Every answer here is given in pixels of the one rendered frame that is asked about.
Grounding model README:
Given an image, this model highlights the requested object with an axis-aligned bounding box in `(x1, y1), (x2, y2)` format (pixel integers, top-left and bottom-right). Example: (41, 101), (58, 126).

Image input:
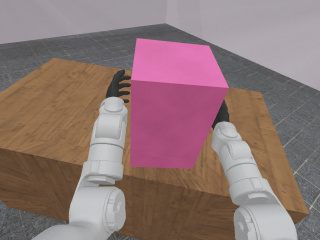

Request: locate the pedestal
(0, 58), (309, 240)

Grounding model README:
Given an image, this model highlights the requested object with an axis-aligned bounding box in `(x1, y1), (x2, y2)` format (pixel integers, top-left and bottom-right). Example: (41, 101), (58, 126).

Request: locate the robot left upper arm
(31, 186), (126, 240)

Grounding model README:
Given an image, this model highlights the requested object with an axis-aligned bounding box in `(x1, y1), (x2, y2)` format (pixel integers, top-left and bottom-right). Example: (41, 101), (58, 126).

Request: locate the right robot forearm
(211, 121), (298, 240)

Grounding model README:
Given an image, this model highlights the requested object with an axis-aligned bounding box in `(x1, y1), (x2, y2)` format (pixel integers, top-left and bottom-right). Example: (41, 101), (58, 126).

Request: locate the robot right upper arm
(233, 203), (297, 240)

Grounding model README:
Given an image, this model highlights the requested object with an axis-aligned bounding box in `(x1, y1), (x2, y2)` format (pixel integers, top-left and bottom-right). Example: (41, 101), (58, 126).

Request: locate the carton
(130, 38), (229, 169)

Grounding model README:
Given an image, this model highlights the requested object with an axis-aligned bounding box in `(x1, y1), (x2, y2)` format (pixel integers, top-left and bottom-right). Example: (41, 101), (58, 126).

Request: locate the left robot forearm
(69, 97), (128, 221)

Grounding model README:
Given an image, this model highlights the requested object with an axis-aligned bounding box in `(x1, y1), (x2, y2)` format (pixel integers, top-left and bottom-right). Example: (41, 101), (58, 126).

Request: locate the left robot hand
(105, 69), (131, 103)

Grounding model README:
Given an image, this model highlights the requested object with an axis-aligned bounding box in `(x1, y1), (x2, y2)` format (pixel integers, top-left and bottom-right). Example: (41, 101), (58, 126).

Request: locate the right robot hand
(211, 99), (230, 130)

